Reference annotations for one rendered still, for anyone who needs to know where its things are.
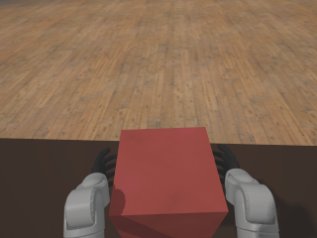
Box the robot left hand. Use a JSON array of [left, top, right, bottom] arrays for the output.
[[91, 147, 118, 187]]

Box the robot right forearm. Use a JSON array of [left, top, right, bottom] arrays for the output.
[[224, 169, 279, 238]]

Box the carton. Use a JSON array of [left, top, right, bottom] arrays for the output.
[[108, 127, 229, 238]]

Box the robot right hand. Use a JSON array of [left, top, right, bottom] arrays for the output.
[[212, 144, 240, 185]]

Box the robot left forearm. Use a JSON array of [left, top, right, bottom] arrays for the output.
[[63, 173, 110, 238]]

